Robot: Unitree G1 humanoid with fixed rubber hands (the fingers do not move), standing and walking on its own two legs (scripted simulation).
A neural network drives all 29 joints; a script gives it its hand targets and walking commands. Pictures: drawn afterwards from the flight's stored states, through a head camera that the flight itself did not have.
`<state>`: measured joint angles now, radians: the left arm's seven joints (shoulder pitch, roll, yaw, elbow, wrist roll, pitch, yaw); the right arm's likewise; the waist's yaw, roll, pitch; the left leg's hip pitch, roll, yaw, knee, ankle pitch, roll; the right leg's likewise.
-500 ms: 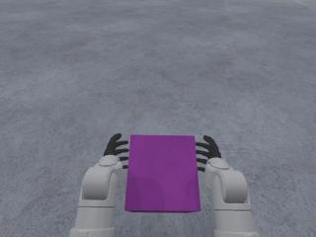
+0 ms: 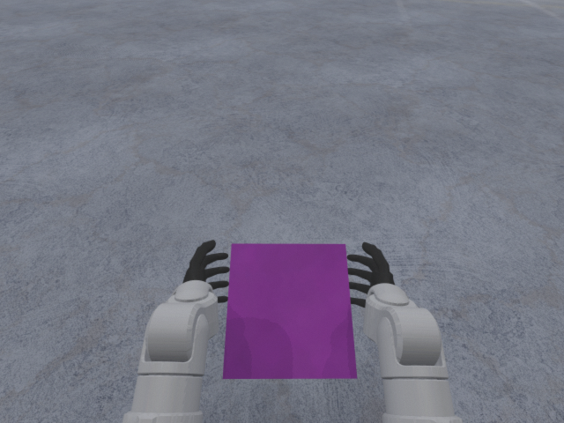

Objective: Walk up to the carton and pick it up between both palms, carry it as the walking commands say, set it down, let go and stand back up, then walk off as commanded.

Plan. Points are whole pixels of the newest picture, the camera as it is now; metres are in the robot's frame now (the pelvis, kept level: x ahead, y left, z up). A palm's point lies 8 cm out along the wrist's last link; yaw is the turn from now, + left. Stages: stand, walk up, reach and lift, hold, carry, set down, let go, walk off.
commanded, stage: carry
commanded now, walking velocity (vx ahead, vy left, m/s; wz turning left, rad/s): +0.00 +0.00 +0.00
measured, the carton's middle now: (287, 317) +0.32 +0.00 +0.00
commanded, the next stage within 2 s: none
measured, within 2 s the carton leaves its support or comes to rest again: neither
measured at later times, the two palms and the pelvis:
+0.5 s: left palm (195, 296) +0.29 +0.12 +0.09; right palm (381, 297) +0.29 -0.13 +0.09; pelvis -0.01 +0.00 +0.00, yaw +0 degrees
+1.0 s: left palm (191, 297) +0.29 +0.13 +0.09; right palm (379, 298) +0.29 -0.12 +0.09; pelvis -0.01 +0.00 +0.00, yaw +0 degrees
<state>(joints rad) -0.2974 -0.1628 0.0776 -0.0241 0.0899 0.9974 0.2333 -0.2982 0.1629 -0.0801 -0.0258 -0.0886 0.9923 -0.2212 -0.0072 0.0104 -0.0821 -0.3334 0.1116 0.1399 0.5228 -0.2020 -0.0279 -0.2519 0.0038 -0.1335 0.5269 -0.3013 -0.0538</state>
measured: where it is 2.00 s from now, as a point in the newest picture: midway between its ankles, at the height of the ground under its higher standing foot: outside the picture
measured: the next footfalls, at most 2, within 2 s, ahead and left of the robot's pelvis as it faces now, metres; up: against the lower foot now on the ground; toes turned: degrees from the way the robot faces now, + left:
none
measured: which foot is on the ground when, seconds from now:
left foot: down 0.00-1.00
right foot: down 0.00-1.00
